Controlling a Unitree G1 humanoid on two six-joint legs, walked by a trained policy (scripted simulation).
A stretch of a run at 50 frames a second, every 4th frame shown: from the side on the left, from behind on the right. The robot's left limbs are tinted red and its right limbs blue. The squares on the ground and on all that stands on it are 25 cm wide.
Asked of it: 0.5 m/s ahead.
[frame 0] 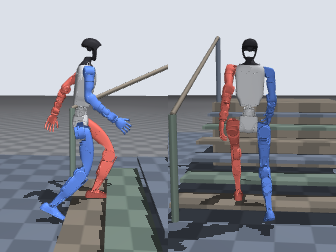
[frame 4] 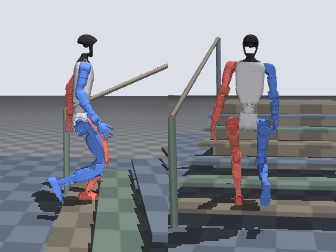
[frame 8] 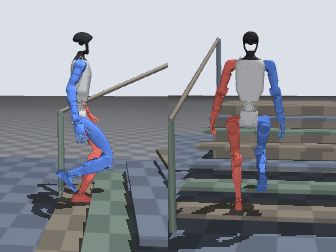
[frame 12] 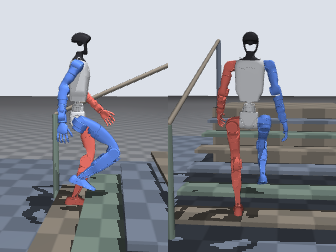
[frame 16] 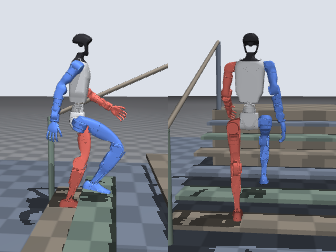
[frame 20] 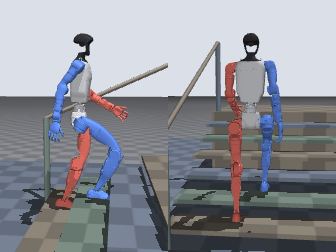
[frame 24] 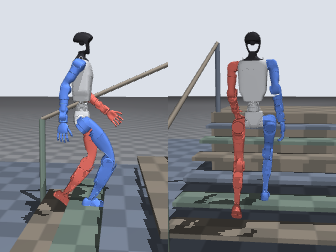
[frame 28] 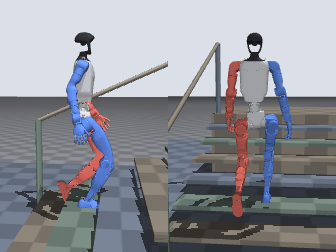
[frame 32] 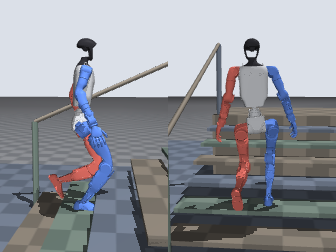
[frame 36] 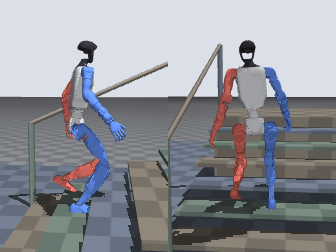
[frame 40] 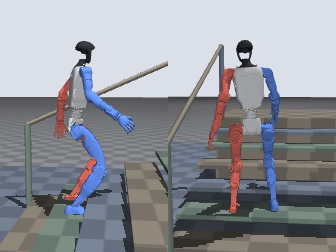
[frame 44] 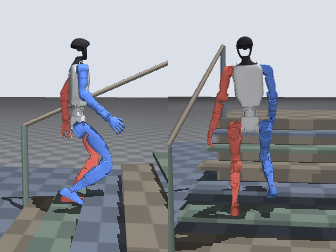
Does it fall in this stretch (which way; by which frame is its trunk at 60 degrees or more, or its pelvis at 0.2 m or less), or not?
no
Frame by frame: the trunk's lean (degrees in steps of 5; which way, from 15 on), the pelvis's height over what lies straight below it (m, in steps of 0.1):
0: 10, 0.7
4: 5, 0.7
8: 5, 0.7
12: 5, 0.8
16: 5, 0.8
20: 5, 0.7
24: 0, 0.7
28: 0, 0.7
32: 5, 0.7
36: 10, 0.7
40: 10, 0.7
44: 5, 0.7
